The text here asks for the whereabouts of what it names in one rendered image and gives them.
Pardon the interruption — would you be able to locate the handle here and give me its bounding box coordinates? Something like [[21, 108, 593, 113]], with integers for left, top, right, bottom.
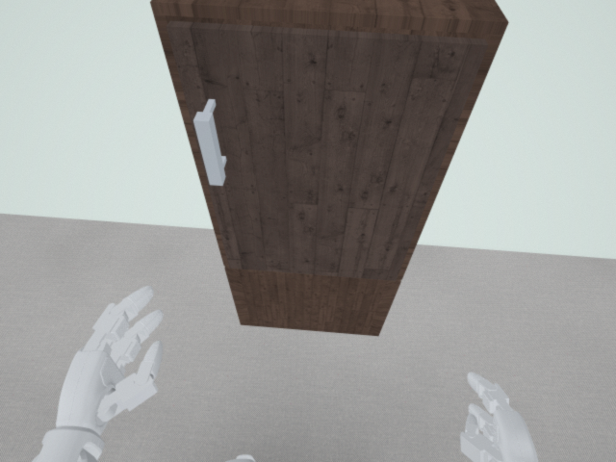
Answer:
[[193, 99, 227, 186]]

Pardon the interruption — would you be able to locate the cupboard door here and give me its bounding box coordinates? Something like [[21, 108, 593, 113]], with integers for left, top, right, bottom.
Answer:
[[167, 21, 488, 281]]

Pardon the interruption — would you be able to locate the robot left forearm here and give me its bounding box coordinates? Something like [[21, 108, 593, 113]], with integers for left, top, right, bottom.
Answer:
[[32, 426, 105, 462]]

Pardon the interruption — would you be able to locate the robot left hand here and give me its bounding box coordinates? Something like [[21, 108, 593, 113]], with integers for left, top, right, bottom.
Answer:
[[56, 286, 164, 435]]

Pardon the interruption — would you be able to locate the robot right hand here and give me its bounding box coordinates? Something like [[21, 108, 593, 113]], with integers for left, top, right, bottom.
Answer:
[[460, 372, 538, 462]]

